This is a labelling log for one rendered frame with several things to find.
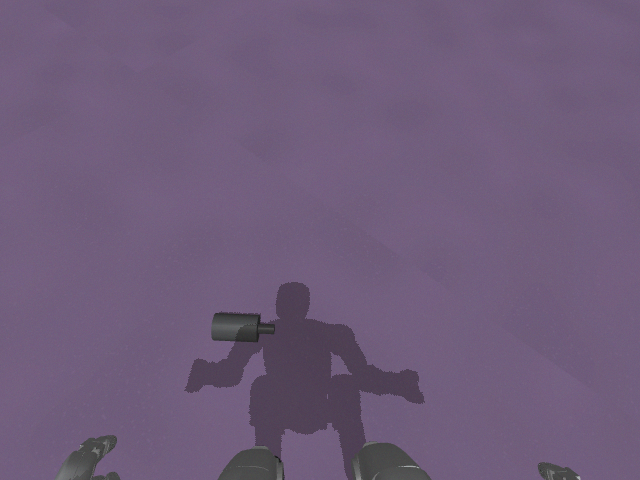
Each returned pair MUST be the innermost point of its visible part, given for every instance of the left robot hand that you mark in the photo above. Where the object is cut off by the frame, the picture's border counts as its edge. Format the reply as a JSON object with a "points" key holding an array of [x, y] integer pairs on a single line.
{"points": [[81, 464]]}

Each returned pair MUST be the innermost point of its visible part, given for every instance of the right robot hand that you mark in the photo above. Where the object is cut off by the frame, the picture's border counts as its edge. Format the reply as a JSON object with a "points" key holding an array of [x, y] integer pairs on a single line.
{"points": [[554, 472]]}

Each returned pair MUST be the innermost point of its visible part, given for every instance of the bottle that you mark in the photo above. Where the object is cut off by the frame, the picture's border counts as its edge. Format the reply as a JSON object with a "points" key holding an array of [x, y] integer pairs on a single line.
{"points": [[239, 327]]}

